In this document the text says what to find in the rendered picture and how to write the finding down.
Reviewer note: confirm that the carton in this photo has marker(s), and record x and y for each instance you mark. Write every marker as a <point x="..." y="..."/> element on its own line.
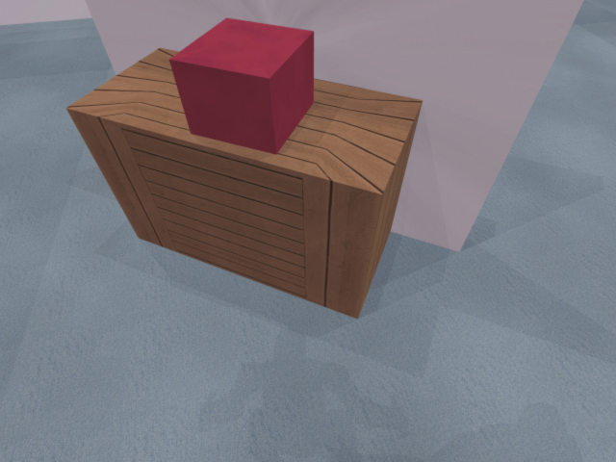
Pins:
<point x="246" y="83"/>

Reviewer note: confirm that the pedestal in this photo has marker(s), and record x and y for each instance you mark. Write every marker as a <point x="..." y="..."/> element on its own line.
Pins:
<point x="311" y="221"/>

